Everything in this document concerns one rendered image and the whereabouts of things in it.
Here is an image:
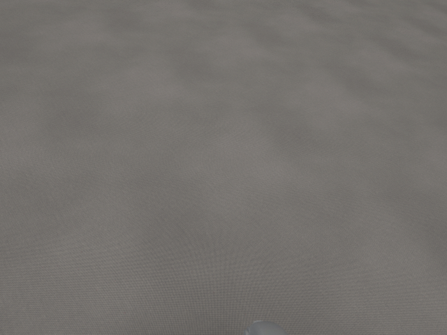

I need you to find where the right robot thigh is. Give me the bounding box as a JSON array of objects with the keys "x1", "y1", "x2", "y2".
[{"x1": 244, "y1": 321, "x2": 289, "y2": 335}]

